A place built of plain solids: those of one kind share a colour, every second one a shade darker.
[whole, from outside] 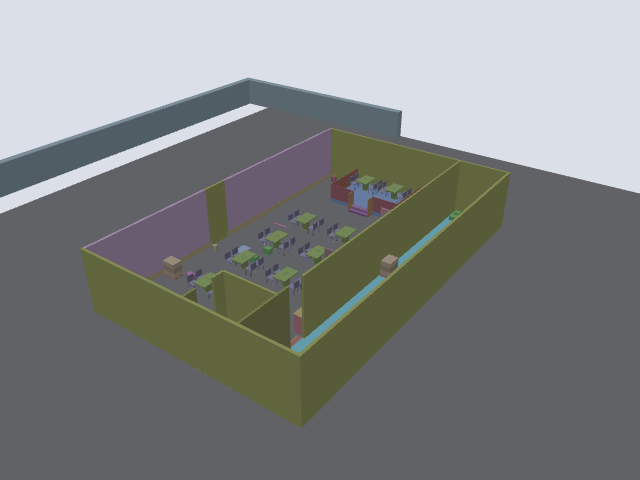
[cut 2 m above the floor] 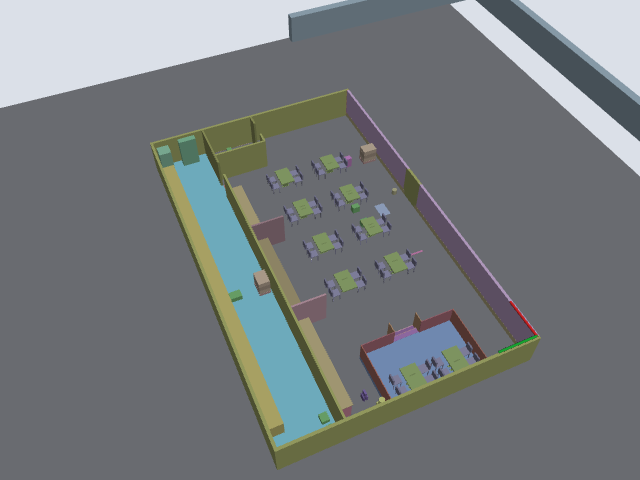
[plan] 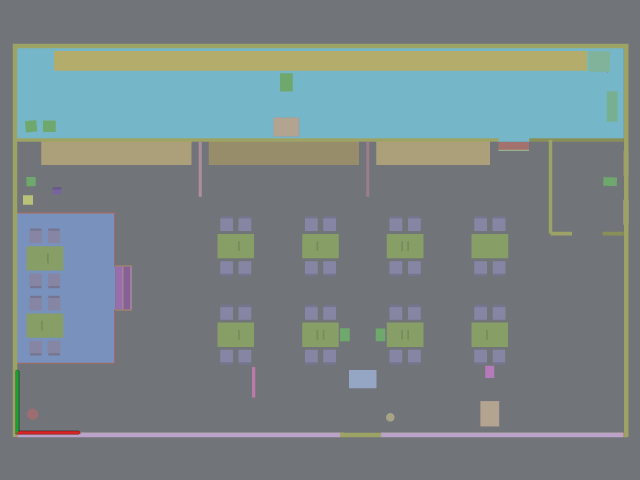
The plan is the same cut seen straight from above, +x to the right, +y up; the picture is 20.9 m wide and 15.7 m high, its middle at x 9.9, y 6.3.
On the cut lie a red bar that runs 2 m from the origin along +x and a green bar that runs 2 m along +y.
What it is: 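A food court's seating hall of the 2010s to 2020s; 19.8 x 12.6 m, ceiling 3.6 m, a street door 0.95 x 2.1 m in the glazed front; tables 0.75 m, chairs 0.45 m, bar tops 1.06 m, a counter 1.0 m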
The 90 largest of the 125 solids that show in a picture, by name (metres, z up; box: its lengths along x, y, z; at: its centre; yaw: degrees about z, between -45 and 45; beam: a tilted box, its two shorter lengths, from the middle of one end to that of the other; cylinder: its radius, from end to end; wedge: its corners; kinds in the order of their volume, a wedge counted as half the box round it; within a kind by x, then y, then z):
{
 "street_hedge_1": {"box": [0.6, 16.6, 2.25], "at": [-9.68, -8.3, 1.07]},
 "street_hedge_2": {"box": [39.8, 0.6, 2.25], "at": [9.92, -16.3, 1.07]},
 "street_hedge_3": {"box": [0.6, 16.6, 2.25], "at": [29.52, -8.3, 1.07]},
 "wall_1": {"box": [0.15, 12.87, 3.64], "at": [-0.07, 6.29, 1.77]},
 "wall_2": {"box": [15.74, 0.12, 3.64], "at": [7.87, 9.57, 1.77]},
 "wall_3": {"box": [20.14, 0.15, 3.64], "at": [9.92, 12.64, 1.77]},
 "wall_4": {"box": [1.5, 0.15, 3.64], "at": [11.3, -0.07, 1.77]},
 "wall_5": {"box": [0.12, 3.06, 3.64], "at": [17.44, 8.04, 1.77]},
 "wall_6": {"box": [0.7, 0.12, 3.64], "at": [17.79, 6.51, 1.77]},
 "wall_7": {"box": [3.1, 0.12, 3.64], "at": [18.29, 9.57, 1.77]},
 "wall_8": {"box": [0.7, 0.12, 3.64], "at": [19.49, 6.51, 1.77]},
 "wall_9": {"box": [0.15, 6.81, 3.64], "at": [19.91, 3.25, 1.77]},
 "wall_10": {"box": [0.15, 3.3, 3.64], "at": [19.91, 8.01, 1.77]},
 "wall_11": {"box": [0.15, 3.36, 3.64], "at": [19.91, 11.04, 1.77]},
 "zone_back_1": {"box": [19.84, 3.06, 0.22], "at": [9.92, 11.04, 0.06]},
 "back_worktop_1": {"box": [17.44, 0.65, 0.95], "at": [9.92, 12.16, 0.59]},
 "window_wall_1": {"box": [10.7, 0.15, 3.64], "at": [5.35, -0.07, 1.77]},
 "window_wall_2": {"box": [7.94, 0.15, 3.64], "at": [15.87, -0.07, 1.77]},
 "counter_1": {"box": [4.88, 0.7, 1.05], "at": [3.24, 9.16, 0.47]},
 "counter_2": {"box": [3.68, 0.7, 1.05], "at": [13.6, 9.16, 0.47]},
 "dais_1": {"box": [3.2, 4.96, 0.35], "at": [1.6, 4.73, 0.12]},
 "back_fridge_1": {"box": [0.7, 0.68, 1.9], "at": [19.04, 12.14, 1.07]},
 "kiosk_wall_1": {"box": [0.1, 1.8, 2.35], "at": [5.98, 8.61, 1.12]},
 "kiosk_wall_2": {"box": [0.1, 1.8, 2.35], "at": [11.46, 8.61, 1.12]},
 "crate_1": {"box": [0.82, 0.6, 0.27], "at": [8.8, 10.0, 0.45]},
 "crate_2": {"box": [0.82, 0.6, 0.27], "at": [8.8, 10.0, 0.71]},
 "crate_3": {"box": [0.82, 0.6, 0.27], "at": [8.8, 10.0, 0.98]},
 "crate_4": {"box": [0.6, 0.82, 0.27], "at": [15.46, 0.62, 0.28]},
 "crate_5": {"box": [0.6, 0.82, 0.27], "at": [15.46, 0.62, 0.55]},
 "crate_6": {"box": [0.6, 0.82, 0.27], "at": [15.46, 0.62, 0.81]},
 "meeting_table_1": {"box": [1.2, 0.8, 0.07], "at": [0.9, 3.5, 1.01]},
 "meeting_table_2": {"box": [1.2, 0.8, 0.07], "at": [0.9, 5.7, 1.01]},
 "meeting_table_3": {"box": [1.2, 0.8, 0.07], "at": [7.14, 3.2, 0.71]},
 "meeting_table_4": {"box": [1.2, 0.8, 0.07], "at": [7.14, 6.1, 0.71]},
 "meeting_table_5": {"box": [1.2, 0.8, 0.07], "at": [9.91, 3.2, 0.71]},
 "meeting_table_6": {"box": [1.2, 0.8, 0.07], "at": [9.91, 6.1, 0.71]},
 "meeting_table_7": {"box": [1.2, 0.8, 0.07], "at": [12.69, 3.2, 0.71]},
 "meeting_table_8": {"box": [1.2, 0.8, 0.07], "at": [12.69, 6.1, 0.71]},
 "meeting_table_9": {"box": [1.2, 0.8, 0.07], "at": [15.46, 3.2, 0.71]},
 "meeting_table_10": {"box": [1.2, 0.8, 0.07], "at": [15.46, 6.1, 0.71]},
 "shelf_1": {"box": [0.35, 1.0, 1.95], "at": [19.45, 10.67, 1.09]},
 "counter_top_1": {"box": [4.92, 0.78, 0.04], "at": [3.24, 9.14, 1.02]},
 "counter_top_2": {"box": [4.92, 0.78, 0.04], "at": [8.72, 9.14, 1.02]},
 "counter_top_3": {"box": [3.72, 0.78, 0.04], "at": [13.6, 9.14, 1.02]},
 "box_cardboard_1": {"box": [0.31, 0.3, 0.27], "at": [0.45, 8.21, 0.09], "yaw": 1.4},
 "box_cardboard_2": {"box": [0.38, 0.37, 0.3], "at": [0.45, 10.02, 0.27], "yaw": 5.4},
 "box_cardboard_3": {"box": [0.42, 0.38, 0.29], "at": [1.05, 10.02, 0.26], "yaw": 0.6},
 "box_cardboard_4": {"box": [0.43, 0.6, 0.34], "at": [8.8, 11.46, 0.29]},
 "box_cardboard_5": {"box": [0.33, 0.42, 0.41], "at": [10.71, 3.2, 0.16]},
 "box_cardboard_6": {"box": [0.32, 0.42, 0.46], "at": [11.88, 3.2, 0.18]},
 "box_cardboard_7": {"box": [0.44, 0.29, 0.37], "at": [19.39, 8.21, 0.14], "yaw": -1.7},
 "stallriser_1": {"box": [10.7, 0.05, 0.35], "at": [5.35, -0.02, 0.12]},
 "stallriser_2": {"box": [7.94, 0.05, 0.35], "at": [15.87, -0.02, 0.12]},
 "dais_rail_end_1": {"box": [3.2, 0.04, 1.0], "at": [1.6, 2.27, 0.75]},
 "dais_rail_end_2": {"box": [3.2, 0.04, 1.0], "at": [1.6, 7.19, 0.75]},
 "dais_steps_1": {"box": [0.27, 1.4, 0.35], "at": [3.33, 4.73, 0.12]},
 "dais_steps_2": {"box": [0.27, 1.4, 0.2], "at": [3.6, 4.73, 0.05]},
 "side_chair_1": {"box": [0.38, 0.08, 0.38], "at": [0.6, 2.56, 0.95]},
 "side_chair_2": {"box": [0.38, 0.08, 0.38], "at": [0.6, 4.44, 0.95]},
 "side_chair_3": {"box": [0.38, 0.08, 0.38], "at": [1.2, 2.56, 0.95]},
 "side_chair_4": {"box": [0.38, 0.08, 0.38], "at": [1.2, 4.44, 0.95]},
 "side_chair_5": {"box": [0.38, 0.08, 0.38], "at": [1.2, 4.76, 0.95]},
 "side_chair_6": {"box": [0.38, 0.08, 0.38], "at": [1.2, 6.64, 0.95]},
 "side_chair_7": {"box": [0.42, 0.42, 0.04], "at": [6.84, 2.5, 0.43]},
 "side_chair_8": {"box": [0.42, 0.42, 0.04], "at": [6.84, 3.9, 0.43]},
 "side_chair_9": {"box": [0.42, 0.42, 0.04], "at": [6.84, 5.4, 0.43]},
 "side_chair_10": {"box": [0.42, 0.42, 0.04], "at": [6.84, 6.8, 0.43]},
 "side_chair_11": {"box": [0.42, 0.42, 0.04], "at": [7.45, 2.5, 0.43]},
 "side_chair_12": {"box": [0.42, 0.42, 0.04], "at": [7.45, 3.9, 0.43]},
 "side_chair_13": {"box": [0.42, 0.42, 0.04], "at": [7.45, 5.4, 0.43]},
 "side_chair_14": {"box": [0.38, 0.08, 0.38], "at": [12.38, 2.26, 0.65]},
 "side_chair_15": {"box": [0.38, 0.08, 0.38], "at": [12.38, 4.14, 0.65]},
 "side_chair_16": {"box": [0.38, 0.08, 0.38], "at": [12.98, 5.16, 0.65]},
 "side_chair_17": {"box": [0.38, 0.08, 0.38], "at": [15.15, 2.26, 0.65]},
 "side_chair_18": {"box": [0.38, 0.08, 0.38], "at": [15.76, 2.26, 0.65]},
 "dais_rail_front_1": {"box": [0.04, 1.78, 1.0], "at": [3.18, 3.14, 0.75]},
 "dais_rail_front_2": {"box": [0.04, 1.78, 1.0], "at": [3.18, 6.32, 0.75]},
 "water_cooler_1": {"box": [0.33, 0.31, 1.03], "at": [0.35, 7.61, 0.47]},
 "water_cooler_2": {"cylinder": 0.14, "from": [0.35, 7.61, 0.98], "to": [0.35, 7.61, 1.4]},
 "trolley_1": {"box": [0.62, 0.84, 0.19], "at": [15.46, 0.62, 0.04]},
 "suitcase_1": {"box": [0.3, 0.4, 0.7], "at": [15.46, 1.99, 0.3]},
 "back_step_1": {"box": [1.0, 0.3, 0.22], "at": [16.24, 9.36, 0.06]},
 "dais_cheek_1": {"box": [0.54, 0.04, 1.3], "at": [3.47, 4.01, 0.6]},
 "dais_cheek_2": {"box": [0.54, 0.04, 1.3], "at": [3.47, 5.45, 0.6]},
 "plant_pot_1": {"cylinder": 0.18, "from": [0.5, 0.6, 0.0], "to": [0.5, 0.6, 0.38]},
 "door_mat_1": {"box": [0.9, 0.6, 0.07], "at": [11.3, 1.75, -0.02]},
 "toilet_sill_1": {"box": [0.18, 0.82, 0.07], "at": [19.91, 7.21, -0.01]},
 "toilet_sill_2": {"box": [0.18, 0.82, 0.07], "at": [19.91, 8.81, -0.01]},
 "bin_waste_1": {"cylinder": 0.14, "from": [12.2, 0.5, 0.0], "to": [12.2, 0.5, 0.31]},
 "cable_protector_1": {"box": [0.1, 1.0, 0.07], "at": [7.73, 1.65, -0.01]}
}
